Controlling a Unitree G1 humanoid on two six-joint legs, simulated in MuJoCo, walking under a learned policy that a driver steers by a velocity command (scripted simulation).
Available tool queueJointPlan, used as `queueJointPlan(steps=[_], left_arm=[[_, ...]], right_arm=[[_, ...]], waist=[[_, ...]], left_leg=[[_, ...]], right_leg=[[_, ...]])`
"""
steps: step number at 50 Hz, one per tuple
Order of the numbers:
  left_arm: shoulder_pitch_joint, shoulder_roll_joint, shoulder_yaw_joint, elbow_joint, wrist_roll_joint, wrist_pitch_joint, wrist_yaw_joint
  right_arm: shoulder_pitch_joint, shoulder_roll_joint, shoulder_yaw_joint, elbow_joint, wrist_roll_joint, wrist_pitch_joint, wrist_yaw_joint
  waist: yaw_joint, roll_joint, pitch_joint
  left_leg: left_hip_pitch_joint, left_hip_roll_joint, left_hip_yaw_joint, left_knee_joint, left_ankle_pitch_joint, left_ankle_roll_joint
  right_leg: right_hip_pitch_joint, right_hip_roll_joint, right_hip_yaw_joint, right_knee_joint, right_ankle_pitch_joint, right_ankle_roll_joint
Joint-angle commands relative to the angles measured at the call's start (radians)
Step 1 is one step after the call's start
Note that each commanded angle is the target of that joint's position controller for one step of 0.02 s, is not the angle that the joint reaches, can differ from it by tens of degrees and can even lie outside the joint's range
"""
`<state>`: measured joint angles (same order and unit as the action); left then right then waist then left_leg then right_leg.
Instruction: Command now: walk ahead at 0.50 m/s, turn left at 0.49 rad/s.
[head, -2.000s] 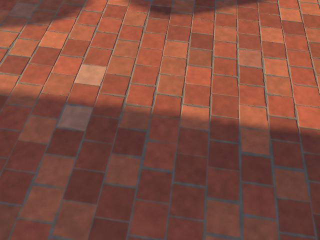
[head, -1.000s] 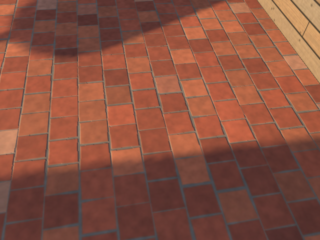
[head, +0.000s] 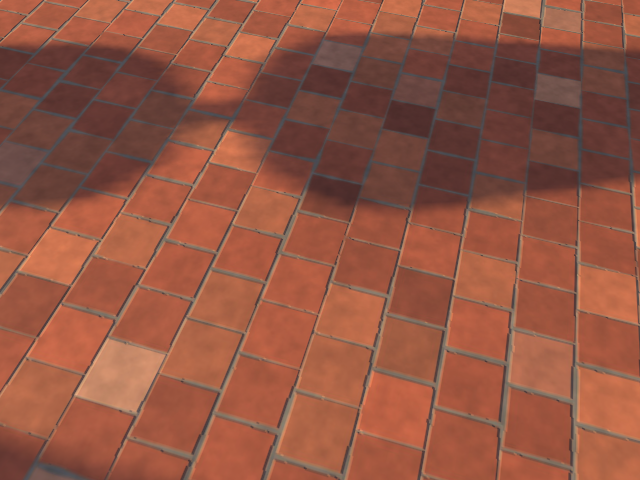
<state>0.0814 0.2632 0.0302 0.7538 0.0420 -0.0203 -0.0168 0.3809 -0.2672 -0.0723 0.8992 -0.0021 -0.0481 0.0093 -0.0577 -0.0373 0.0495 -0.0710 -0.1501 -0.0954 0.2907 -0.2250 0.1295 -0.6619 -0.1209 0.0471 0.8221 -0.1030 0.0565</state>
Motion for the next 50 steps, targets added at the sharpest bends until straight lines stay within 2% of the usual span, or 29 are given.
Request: queueJointPlan(steps=[1, 3, 5, 7, 8, 9, 10, 11, 12, 13, 14, 15, 17, 20, 24, 29, 31, 32, 33, 34, 35, 36, 37, 38, 40, 41, 43, 45, 50], left_arm=[[-0.114, 0.064, 0.007, -0.092, -0.006, -0.016, -0.005], [-0.153, 0.064, 0.003, -0.109, -0.009, -0.025, -0.009], [-0.137, 0.077, 0.006, -0.113, -0.01, -0.034, -0.01], [-0.016, 0.111, 0.02, -0.078, -0.011, -0.043, -0.003], [0.11, 0.13, 0.032, -0.037, -0.012, -0.051, 0.007], [0.251, 0.163, 0.044, -0.003, -0.003, -0.063, 0.019], [0.38, 0.248, 0.061, 0.0, 0.02, -0.066, 0.033], [0.361, 0.296, 0.079, 0.028, 0.012, -0.051, 0.022], [0.264, 0.191, 0.059, 0.011, -0.016, -0.043, 0.014], [0.192, 0.125, 0.042, 0.001, -0.028, -0.047, 0.008], [0.166, 0.093, 0.031, 0.007, -0.025, -0.052, 0.005], [0.178, 0.077, 0.023, 0.024, -0.031, -0.059, 0.006], [0.219, 0.074, 0.017, 0.063, -0.039, -0.073, 0.001], [0.236, 0.126, 0.031, 0.082, -0.039, -0.067, 0.006], [0.271, 0.137, 0.039, 0.092, -0.038, -0.035, 0.014], [0.293, 0.154, 0.056, 0.086, -0.028, 0.0, 0.022], [0.263, 0.163, 0.066, 0.072, -0.027, 0.014, 0.027], [0.231, 0.166, 0.069, 0.062, -0.033, 0.02, 0.03], [0.208, 0.154, 0.069, 0.047, -0.043, 0.023, 0.031], [0.241, 0.089, 0.053, 0.02, -0.052, 0.02, 0.031], [0.345, 0.052, 0.049, 0.016, -0.055, 0.029, 0.04], [0.35, 0.129, 0.065, 0.038, -0.02, 0.044, 0.044], [0.306, 0.145, 0.075, 0.048, -0.015, 0.054, 0.039], [0.276, 0.133, 0.077, 0.047, -0.016, 0.065, 0.033], [0.255, 0.123, 0.076, 0.037, -0.017, 0.085, 0.015], [0.252, 0.119, 0.075, 0.034, -0.023, 0.091, 0.009], [0.222, 0.112, 0.071, 0.017, -0.031, 0.099, 0.0], [0.185, 0.104, 0.065, -0.002, -0.029, 0.106, -0.006], [0.116, 0.093, 0.048, -0.047, -0.035, 0.11, -0.024]], right_arm=[[0.07, -0.149, -0.031, -0.038, -0.004, -0.011, -0.007], [0.093, -0.143, -0.027, -0.031, -0.01, -0.013, -0.013], [0.086, -0.15, -0.025, -0.029, -0.014, -0.017, -0.021], [0.042, -0.174, -0.027, -0.035, -0.017, -0.023, -0.025], [0.027, -0.181, -0.028, -0.033, -0.018, -0.025, -0.022], [0.025, -0.162, -0.021, -0.036, -0.016, -0.029, -0.016], [0.08, -0.075, 0.001, -0.068, 0.003, -0.034, -0.011], [0.201, -0.06, 0.003, -0.055, 0.013, -0.03, -0.008], [0.128, -0.118, -0.003, -0.036, -0.019, -0.02, -0.016], [0.039, -0.113, -0.001, -0.05, -0.025, -0.02, -0.011], [0.0, -0.095, 0.004, -0.062, -0.027, -0.02, -0.008], [-0.013, -0.09, 0.006, -0.067, -0.038, -0.012, -0.005], [-0.007, -0.065, 0.014, -0.068, -0.045, 0.001, -0.001], [-0.053, -0.047, 0.026, -0.084, -0.035, 0.013, -0.003], [-0.169, -0.042, 0.04, -0.118, -0.022, 0.03, -0.014], [-0.253, -0.062, 0.043, -0.144, -0.009, 0.033, -0.035], [-0.228, -0.071, 0.04, -0.141, -0.003, 0.024, -0.043], [-0.191, -0.072, 0.039, -0.133, -0.005, 0.016, -0.047], [-0.149, -0.089, 0.034, -0.126, -0.015, 0.003, -0.054], [-0.109, -0.164, 0.019, -0.135, -0.03, -0.004, -0.066], [-0.14, -0.234, 0.004, -0.149, -0.013, 0.016, -0.062], [-0.109, -0.181, 0.007, -0.147, 0.001, 0.028, -0.058], [-0.146, -0.112, 0.027, -0.161, -0.002, 0.031, -0.059], [-0.21, -0.081, 0.035, -0.175, -0.008, 0.036, -0.061], [-0.242, -0.088, 0.035, -0.187, -0.021, 0.038, -0.067], [-0.232, -0.093, 0.032, -0.185, -0.024, 0.038, -0.065], [-0.204, -0.103, 0.026, -0.179, -0.025, 0.036, -0.061], [-0.185, -0.116, 0.019, -0.173, -0.025, 0.038, -0.059], [-0.183, -0.16, -0.002, -0.174, -0.036, 0.046, -0.038]], waist=[[-0.027, 0.1, -0.009], [-0.044, 0.107, -0.003], [-0.025, 0.118, 0.0], [0.037, 0.127, -0.026], [0.097, 0.102, -0.084], [0.162, 0.06, -0.171], [0.174, -0.086, -0.316], [0.101, -0.279, -0.337], [0.077, -0.084, -0.165], [0.071, 0.009, -0.062], [0.054, 0.024, -0.044], [0.043, -0.006, -0.04], [0.028, -0.051, -0.081], [0.019, -0.051, -0.107], [0.05, -0.073, -0.115], [0.081, -0.079, -0.09], [0.067, -0.082, -0.073], [0.041, -0.074, -0.065], [0.021, -0.045, -0.069], [0.038, 0.123, -0.143], [0.083, 0.309, -0.169], [0.064, 0.225, -0.19], [0.076, 0.131, -0.134], [0.093, 0.107, -0.088], [0.099, 0.178, -0.074], [0.097, 0.181, -0.083], [0.083, 0.176, -0.1], [0.067, 0.183, -0.098], [0.043, 0.211, -0.097]], left_leg=[[0.034, 0.245, -0.188, -0.052, 0.384, 0.107], [0.071, 0.262, -0.192, -0.033, 0.437, 0.096], [0.09, 0.292, -0.207, -0.012, 0.484, 0.073], [0.08, 0.297, -0.197, 0.071, 0.65, 0.038], [0.077, 0.262, -0.164, 0.216, 0.743, 0.021], [-0.011, 0.208, -0.12, 0.422, 0.646, 0.003], [-0.209, 0.119, -0.048, 0.738, 0.275, -0.028], [-0.446, -0.006, -0.014, 0.927, -0.311, -0.047], [-0.511, 0.064, -0.054, 0.988, -0.235, -0.041], [-0.494, 0.095, -0.037, 0.959, -0.161, -0.05], [-0.467, 0.128, -0.01, 0.916, -0.13, -0.06], [-0.444, 0.152, 0.015, 0.876, -0.127, -0.076], [-0.39, 0.15, 0.048, 0.815, -0.118, -0.108], [-0.403, 0.143, 0.079, 0.71, -0.084, -0.148], [-0.38, 0.133, 0.093, 0.55, 0.008, -0.162], [-0.344, 0.117, 0.068, 0.425, -0.009, -0.15], [-0.285, 0.112, 0.051, 0.317, -0.027, -0.135], [-0.215, 0.113, 0.049, 0.204, 0.026, -0.125], [-0.105, 0.158, 0.015, 0.088, 0.139, -0.108], [0.033, 0.386, -0.16, 0.066, 0.351, -0.054], [0.081, 0.596, -0.38, 0.058, 0.67, 0.102], [0.044, 0.611, -0.395, 0.056, 0.67, 0.176], [-0.014, 0.543, -0.295, 0.044, 0.579, 0.157], [-0.073, 0.476, -0.191, 0.021, 0.486, 0.116], [-0.1, 0.398, -0.068, 0.01, 0.464, 0.077], [-0.099, 0.383, -0.029, 0.016, 0.482, 0.075], [-0.071, 0.394, 0.0, 0.016, 0.452, 0.085], [-0.058, 0.413, 0.009, 0.007, 0.367, 0.093], [-0.11, 0.437, 0.061, 0.017, 0.213, 0.081]], right_leg=[[-0.008, 0.052, -0.053, -0.109, 0.087, -0.006], [0.018, 0.069, -0.064, -0.176, 0.096, -0.026], [0.092, 0.081, -0.057, -0.239, 0.07, -0.059], [0.263, 0.119, -0.065, -0.291, -0.013, -0.097], [0.405, 0.148, -0.083, -0.341, -0.031, -0.117], [0.607, 0.084, -0.025, -0.367, -0.04, -0.148], [0.843, -0.171, 0.315, -0.398, -0.214, -0.216], [0.914, -0.309, 0.727, -0.556, -0.233, -0.318], [0.769, -0.269, 0.66, -0.566, -0.246, -0.312], [0.641, -0.221, 0.476, -0.554, -0.045, -0.304], [0.586, -0.169, 0.351, -0.547, 0.208, -0.288], [0.56, -0.13, 0.26, -0.538, 0.444, -0.28], [0.55, -0.082, 0.169, -0.517, 0.757, -0.275], [0.55, -0.054, 0.121, -0.506, 0.869, -0.289], [0.52, -0.02, 0.121, -0.479, 0.766, -0.26], [0.517, -0.03, 0.227, -0.424, 0.597, -0.252], [0.506, -0.025, 0.289, -0.387, 0.497, -0.234], [0.479, -0.004, 0.306, -0.353, 0.411, -0.209], [0.417, 0.033, 0.311, -0.296, 0.293, -0.17], [0.335, 0.105, 0.225, -0.115, 0.019, -0.123], [0.19, 0.288, 0.033, 0.076, -0.573, -0.096], [0.171, 0.23, 0.002, 0.273, -0.604, -0.085], [0.164, 0.198, 0.024, 0.33, -0.521, -0.077], [0.169, 0.172, 0.025, 0.34, -0.451, -0.059], [0.177, 0.166, 0.002, 0.353, -0.367, -0.026], [0.185, 0.172, -0.008, 0.351, -0.346, -0.016], [0.182, 0.169, -0.018, 0.306, -0.33, -0.005], [0.181, 0.153, -0.029, 0.233, -0.328, -0.003], [0.312, 0.13, -0.088, 0.0, -0.349, -0.036]])
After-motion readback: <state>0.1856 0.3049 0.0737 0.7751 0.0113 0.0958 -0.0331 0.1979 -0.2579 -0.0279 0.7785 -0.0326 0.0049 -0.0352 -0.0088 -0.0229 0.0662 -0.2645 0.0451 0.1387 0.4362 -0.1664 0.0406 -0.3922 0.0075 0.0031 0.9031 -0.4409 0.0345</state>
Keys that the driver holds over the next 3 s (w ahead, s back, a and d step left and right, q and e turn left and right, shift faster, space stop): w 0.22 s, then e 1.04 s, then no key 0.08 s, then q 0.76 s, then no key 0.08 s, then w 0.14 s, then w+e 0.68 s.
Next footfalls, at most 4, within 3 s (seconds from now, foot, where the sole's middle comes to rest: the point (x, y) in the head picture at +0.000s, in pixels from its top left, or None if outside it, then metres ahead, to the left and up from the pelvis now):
0.18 right None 0.29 -0.13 -0.78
0.68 left None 0.40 0.05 -0.78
1.12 right None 0.26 -0.14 -0.78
1.56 left None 0.34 0.03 -0.78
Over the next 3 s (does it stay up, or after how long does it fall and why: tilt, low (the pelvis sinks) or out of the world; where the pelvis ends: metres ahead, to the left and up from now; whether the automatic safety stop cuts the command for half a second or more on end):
stays up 0.50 -0.15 -0.01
